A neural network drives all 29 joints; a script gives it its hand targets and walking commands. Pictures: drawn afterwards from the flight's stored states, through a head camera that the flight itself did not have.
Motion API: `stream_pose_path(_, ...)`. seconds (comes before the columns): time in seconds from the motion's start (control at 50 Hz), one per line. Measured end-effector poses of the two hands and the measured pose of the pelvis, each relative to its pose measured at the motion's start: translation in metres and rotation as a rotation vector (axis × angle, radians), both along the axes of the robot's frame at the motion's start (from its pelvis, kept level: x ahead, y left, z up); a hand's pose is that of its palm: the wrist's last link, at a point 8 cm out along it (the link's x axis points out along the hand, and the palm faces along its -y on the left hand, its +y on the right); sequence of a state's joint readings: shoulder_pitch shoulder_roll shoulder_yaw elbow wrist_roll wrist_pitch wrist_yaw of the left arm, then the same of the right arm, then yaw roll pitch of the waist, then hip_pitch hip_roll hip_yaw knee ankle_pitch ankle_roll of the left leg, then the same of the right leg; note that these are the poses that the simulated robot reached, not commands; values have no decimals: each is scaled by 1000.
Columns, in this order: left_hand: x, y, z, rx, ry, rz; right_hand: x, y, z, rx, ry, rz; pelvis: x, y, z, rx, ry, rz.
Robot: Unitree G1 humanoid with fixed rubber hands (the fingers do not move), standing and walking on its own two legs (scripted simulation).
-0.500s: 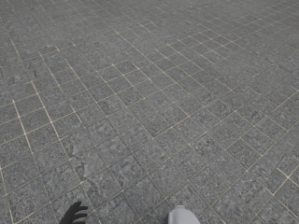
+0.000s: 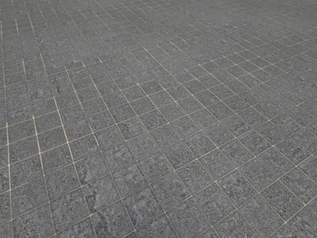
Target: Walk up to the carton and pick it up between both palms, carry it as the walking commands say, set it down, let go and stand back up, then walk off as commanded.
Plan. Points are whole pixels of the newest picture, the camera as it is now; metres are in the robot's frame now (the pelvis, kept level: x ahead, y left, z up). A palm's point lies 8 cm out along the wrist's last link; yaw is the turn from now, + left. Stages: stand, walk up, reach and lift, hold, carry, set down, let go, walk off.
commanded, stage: stand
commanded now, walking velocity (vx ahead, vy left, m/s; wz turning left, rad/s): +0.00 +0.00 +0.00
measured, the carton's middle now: out of the picture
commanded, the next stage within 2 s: none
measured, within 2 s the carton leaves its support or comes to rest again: neither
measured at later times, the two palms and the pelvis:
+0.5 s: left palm out of the picture +0.01 +0.24 -0.14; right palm out of the picture +0.01 -0.18 -0.14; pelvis +0.03 +0.03 +0.01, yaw -1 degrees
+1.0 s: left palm out of the picture +0.01 +0.24 -0.14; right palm out of the picture +0.01 -0.16 -0.14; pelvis +0.05 +0.04 +0.01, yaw -1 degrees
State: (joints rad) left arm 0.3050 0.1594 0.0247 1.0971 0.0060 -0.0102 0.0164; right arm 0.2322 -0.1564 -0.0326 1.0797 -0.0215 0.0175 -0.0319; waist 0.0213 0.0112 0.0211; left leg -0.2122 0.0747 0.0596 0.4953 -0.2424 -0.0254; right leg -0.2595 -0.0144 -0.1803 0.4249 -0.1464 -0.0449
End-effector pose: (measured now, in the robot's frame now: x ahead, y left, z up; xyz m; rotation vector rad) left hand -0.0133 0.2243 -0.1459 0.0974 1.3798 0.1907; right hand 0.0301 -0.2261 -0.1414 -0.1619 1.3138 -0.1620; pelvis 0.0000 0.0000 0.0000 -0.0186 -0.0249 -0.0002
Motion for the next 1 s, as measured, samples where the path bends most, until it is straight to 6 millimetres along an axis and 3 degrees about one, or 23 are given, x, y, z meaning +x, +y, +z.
stream_pose_path(0.12, 17, 5, 4, -17, -25, -6, -17, 20, 5, 19, 40, -21, 10, 11, 7, 18, -2, -3)
stream_pose_path(0.34, 18, 13, 7, -13, 27, -16, -21, 42, 2, 47, 73, -43, 24, 24, 9, 20, -2, -8)
stream_pose_path(1.0, 28, 20, 3, -29, 94, -13, -20, 63, 2, 49, 126, -60, 48, 40, 7, 16, 4, -11)
